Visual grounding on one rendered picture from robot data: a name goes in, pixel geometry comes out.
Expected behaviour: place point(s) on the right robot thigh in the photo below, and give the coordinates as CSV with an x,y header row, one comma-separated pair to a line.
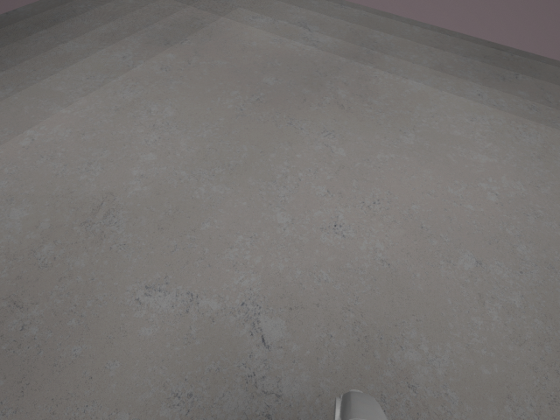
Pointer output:
x,y
357,406

